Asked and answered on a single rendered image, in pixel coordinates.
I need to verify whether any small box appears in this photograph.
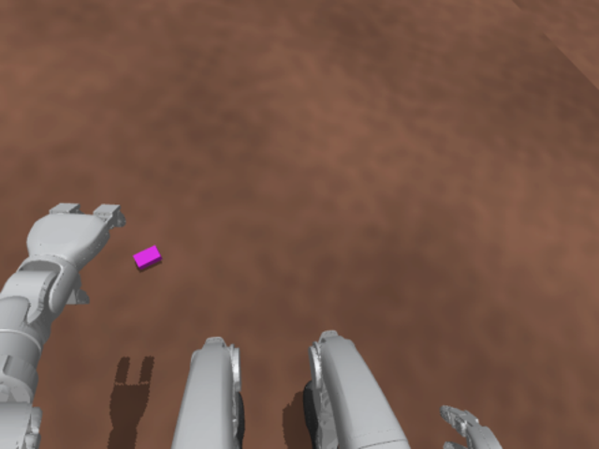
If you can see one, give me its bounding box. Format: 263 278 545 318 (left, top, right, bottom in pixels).
133 245 163 269

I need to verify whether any left robot arm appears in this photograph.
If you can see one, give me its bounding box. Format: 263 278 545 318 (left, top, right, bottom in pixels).
0 254 79 449

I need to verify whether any left robot hand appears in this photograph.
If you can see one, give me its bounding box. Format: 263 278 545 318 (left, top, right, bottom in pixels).
26 203 126 305

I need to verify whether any right robot foot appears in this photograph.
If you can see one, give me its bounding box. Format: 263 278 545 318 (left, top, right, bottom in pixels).
303 381 339 449

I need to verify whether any right robot hand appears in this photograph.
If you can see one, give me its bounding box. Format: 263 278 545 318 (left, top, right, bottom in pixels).
440 406 503 449

